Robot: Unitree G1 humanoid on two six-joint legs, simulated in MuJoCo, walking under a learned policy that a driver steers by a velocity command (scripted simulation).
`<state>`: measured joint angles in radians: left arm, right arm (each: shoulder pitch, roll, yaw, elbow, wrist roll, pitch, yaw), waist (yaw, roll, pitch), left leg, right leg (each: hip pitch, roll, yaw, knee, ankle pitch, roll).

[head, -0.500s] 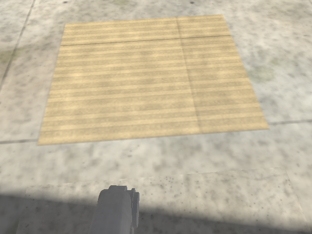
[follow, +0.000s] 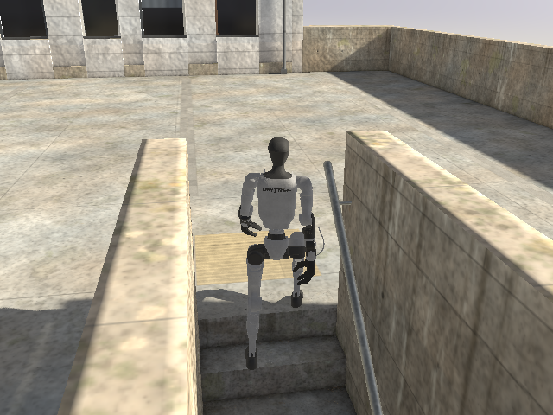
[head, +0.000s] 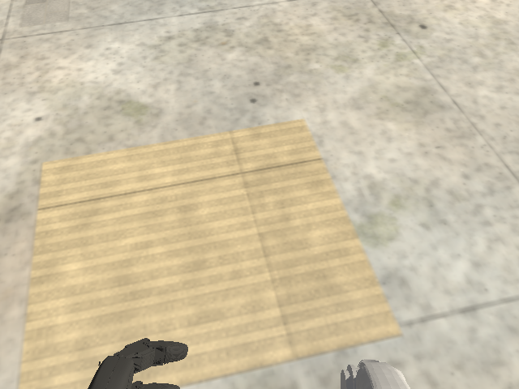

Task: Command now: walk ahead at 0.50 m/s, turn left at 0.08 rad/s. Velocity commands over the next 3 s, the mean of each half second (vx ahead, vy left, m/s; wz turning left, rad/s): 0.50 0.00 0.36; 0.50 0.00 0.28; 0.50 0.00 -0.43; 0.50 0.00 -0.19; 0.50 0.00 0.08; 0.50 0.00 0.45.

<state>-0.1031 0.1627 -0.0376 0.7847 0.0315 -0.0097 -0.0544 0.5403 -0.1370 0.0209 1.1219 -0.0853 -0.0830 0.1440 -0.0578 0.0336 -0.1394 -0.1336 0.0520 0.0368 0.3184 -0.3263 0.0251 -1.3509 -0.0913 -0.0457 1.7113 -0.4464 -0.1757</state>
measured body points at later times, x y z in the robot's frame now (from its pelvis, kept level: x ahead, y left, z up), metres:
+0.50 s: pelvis +0.19 -0.04 +0.19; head +0.19 -0.04 +0.64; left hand +0.21 +0.19 +0.05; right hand +0.34 -0.25 +0.05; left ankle +0.29 +0.15 -0.41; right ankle +0.17 -0.12 -0.54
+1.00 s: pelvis +0.40 +0.10 +0.20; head +0.41 +0.10 +0.65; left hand +0.48 +0.36 +0.09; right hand +0.42 -0.12 +0.05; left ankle +0.30 +0.16 -0.54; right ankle +0.59 +0.01 -0.44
